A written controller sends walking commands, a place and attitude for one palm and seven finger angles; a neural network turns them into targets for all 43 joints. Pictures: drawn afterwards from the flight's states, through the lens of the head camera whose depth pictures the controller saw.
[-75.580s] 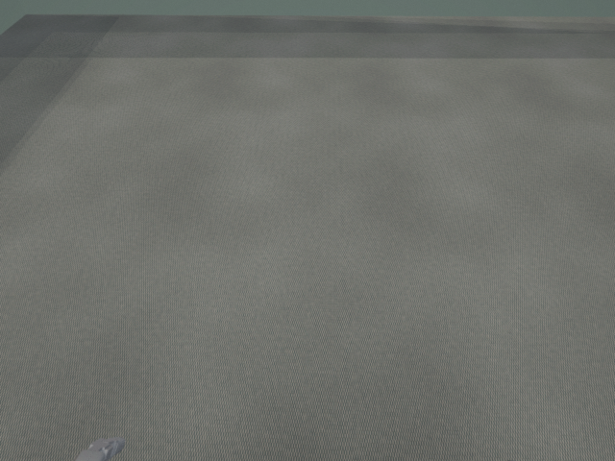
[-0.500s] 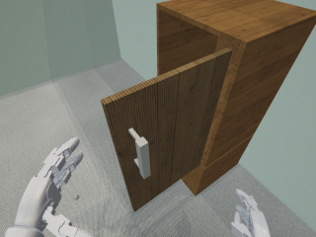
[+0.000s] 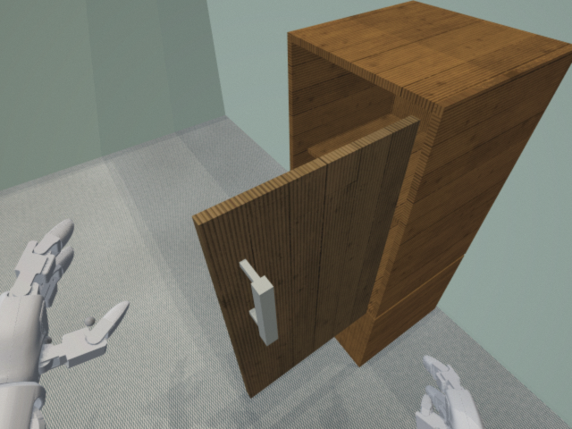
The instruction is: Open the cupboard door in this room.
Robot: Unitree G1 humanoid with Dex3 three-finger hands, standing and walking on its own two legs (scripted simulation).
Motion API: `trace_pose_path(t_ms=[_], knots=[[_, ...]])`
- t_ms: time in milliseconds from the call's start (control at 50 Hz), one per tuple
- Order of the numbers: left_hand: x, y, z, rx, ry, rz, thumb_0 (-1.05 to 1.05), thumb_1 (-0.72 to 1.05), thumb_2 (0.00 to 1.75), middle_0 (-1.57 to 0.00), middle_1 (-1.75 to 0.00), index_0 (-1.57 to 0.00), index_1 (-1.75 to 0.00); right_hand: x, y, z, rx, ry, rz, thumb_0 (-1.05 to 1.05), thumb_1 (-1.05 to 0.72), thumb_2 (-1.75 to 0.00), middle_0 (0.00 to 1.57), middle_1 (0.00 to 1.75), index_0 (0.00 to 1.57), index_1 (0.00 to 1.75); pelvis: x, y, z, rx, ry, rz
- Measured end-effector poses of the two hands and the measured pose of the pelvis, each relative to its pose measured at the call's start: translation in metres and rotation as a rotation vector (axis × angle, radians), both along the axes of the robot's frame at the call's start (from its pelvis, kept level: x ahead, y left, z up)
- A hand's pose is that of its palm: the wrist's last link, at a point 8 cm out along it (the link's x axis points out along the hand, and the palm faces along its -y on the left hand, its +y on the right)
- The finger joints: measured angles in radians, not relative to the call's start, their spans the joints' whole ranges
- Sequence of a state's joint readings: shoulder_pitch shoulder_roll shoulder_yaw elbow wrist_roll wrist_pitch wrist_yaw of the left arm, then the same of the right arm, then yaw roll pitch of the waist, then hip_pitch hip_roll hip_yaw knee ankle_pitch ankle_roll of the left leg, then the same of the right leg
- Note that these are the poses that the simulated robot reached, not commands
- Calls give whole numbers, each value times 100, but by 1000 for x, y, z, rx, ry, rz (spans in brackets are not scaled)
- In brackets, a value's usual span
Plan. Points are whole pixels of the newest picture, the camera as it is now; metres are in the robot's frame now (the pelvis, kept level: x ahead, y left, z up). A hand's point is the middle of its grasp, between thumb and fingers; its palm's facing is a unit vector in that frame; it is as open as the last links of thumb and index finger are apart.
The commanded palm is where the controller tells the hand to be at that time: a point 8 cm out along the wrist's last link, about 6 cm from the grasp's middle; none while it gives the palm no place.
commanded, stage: draw the hand back to the body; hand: left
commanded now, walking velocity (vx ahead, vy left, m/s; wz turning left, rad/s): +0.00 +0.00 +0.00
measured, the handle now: (258, 303) +0.28 +0.08 +0.03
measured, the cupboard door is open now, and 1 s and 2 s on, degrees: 91 91 91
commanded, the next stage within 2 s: step back with the hand held close in 0.54 s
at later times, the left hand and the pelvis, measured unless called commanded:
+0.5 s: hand (80, 310) +0.18 +0.24 +0.16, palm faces +0.44 -0.80 -0.40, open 7.5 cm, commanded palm +0.13 +0.28 +0.18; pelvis +0.00 -0.02 +0.01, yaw +0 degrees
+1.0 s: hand (74, 328) +0.17 +0.24 +0.16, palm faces +0.34 -0.79 -0.51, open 7.4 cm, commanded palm +0.11 +0.29 +0.18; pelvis -0.04 -0.01 +0.00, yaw -2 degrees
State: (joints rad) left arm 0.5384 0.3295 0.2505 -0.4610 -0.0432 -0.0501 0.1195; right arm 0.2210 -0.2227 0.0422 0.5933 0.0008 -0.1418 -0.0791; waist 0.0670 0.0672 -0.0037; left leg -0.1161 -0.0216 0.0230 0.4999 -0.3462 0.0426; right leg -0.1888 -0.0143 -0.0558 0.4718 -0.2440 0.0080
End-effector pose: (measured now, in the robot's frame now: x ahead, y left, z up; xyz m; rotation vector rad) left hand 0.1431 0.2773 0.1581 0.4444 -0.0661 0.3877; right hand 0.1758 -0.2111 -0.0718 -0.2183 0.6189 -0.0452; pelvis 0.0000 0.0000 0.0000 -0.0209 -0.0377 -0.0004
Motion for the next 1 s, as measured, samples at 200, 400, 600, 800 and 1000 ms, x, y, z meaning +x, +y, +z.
trace_pose_path(t_ms=[200, 400, 600, 800, 1000], knots=[[5, 12, 24, 51, -80, 48, 0, 66, 80, -20, -31, -21, -30, 6, -9, 2, -2, 15, -7, 2, -90, -90, 20, 30, 20, 30, 1, -5, 4, 2, -17, -5], [3, 3, 20, 26, -67, 41, 1, 85, 88, -21, -31, -21, -30, 0, -19, 0, 3, 34, -20, 2, -90, -90, 20, 30, 20, 30, -2, -12, 5, 6, -26, -8], [-6, -3, 22, 33, -81, 47, 1, 88, 90, -21, -31, -21, -30, -9, -25, -1, 8, 34, -28, 2, -91, -90, 20, 30, 20, 30, -8, -19, 5, 8, -40, -9], [-3, 2, 31, 98, -122, 27, 1, 89, 90, -21, -31, -21, -30, -21, -34, 2, 1, 45, -61, 2, -90, -90, 20, 30, 20, 30, -20, -21, 6, 4, -4, -15], [-15, -1, 21, 149, -50, -82, 1, 89, 90, -21, -31, -22, -30, -63, -51, 2, -55, 102, -176, 2, -91, -90, 20, 30, 20, 30, -44, -9, 2, 21, 33, -33]])
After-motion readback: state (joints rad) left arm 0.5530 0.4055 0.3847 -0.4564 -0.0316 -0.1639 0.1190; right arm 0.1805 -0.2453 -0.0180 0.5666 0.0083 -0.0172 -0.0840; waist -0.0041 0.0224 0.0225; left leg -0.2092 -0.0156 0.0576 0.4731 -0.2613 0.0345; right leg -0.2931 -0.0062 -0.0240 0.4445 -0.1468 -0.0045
